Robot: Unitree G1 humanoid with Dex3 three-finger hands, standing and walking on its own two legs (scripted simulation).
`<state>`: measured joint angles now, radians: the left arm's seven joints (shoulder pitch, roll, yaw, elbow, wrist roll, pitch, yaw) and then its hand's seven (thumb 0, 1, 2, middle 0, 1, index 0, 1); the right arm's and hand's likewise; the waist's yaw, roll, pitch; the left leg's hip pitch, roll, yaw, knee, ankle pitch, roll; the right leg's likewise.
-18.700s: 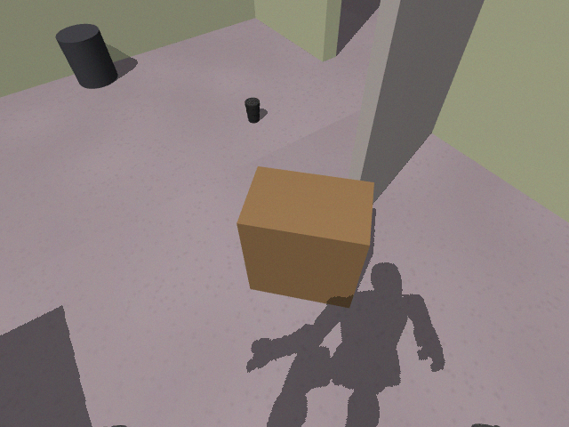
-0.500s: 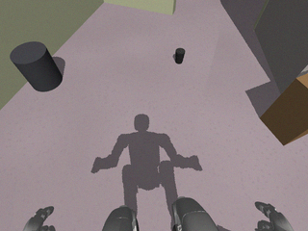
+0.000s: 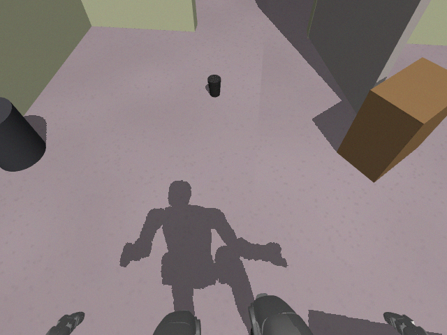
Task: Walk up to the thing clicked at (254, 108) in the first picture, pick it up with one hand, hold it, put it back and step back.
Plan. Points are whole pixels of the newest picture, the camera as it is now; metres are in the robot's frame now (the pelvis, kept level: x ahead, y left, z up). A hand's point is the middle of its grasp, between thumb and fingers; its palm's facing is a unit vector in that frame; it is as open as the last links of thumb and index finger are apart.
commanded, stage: walk up
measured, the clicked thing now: (214, 86) +1.50 +0.05 -0.68
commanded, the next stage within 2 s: stand in 1.24 s
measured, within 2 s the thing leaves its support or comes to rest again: neither
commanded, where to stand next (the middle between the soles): +0.10 +0.02 m, yaw -6 degrees
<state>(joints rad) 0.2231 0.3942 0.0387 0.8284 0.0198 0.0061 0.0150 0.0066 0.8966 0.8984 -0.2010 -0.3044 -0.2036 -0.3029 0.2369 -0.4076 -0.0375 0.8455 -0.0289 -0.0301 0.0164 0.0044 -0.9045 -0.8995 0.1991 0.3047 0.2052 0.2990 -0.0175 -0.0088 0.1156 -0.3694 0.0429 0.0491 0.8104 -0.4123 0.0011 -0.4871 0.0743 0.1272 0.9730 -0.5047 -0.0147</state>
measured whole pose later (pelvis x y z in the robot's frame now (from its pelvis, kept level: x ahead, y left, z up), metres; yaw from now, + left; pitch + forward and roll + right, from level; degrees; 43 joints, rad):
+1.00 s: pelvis +0.03 +0.00 +0.04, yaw -9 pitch -2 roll +1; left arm 0.05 0.34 0.00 1.11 0.00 -0.02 0.00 0.01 0.90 0.90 -0.20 -0.30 -0.20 -0.30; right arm 0.06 -0.37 -0.02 1.12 0.00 0.00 0.02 0.00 -0.90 -0.90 0.20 0.30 0.20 0.30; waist -0.02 0.01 0.07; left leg -0.14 0.06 0.11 0.44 -0.26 -0.02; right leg -0.22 0.03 0.14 0.48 -0.22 0.02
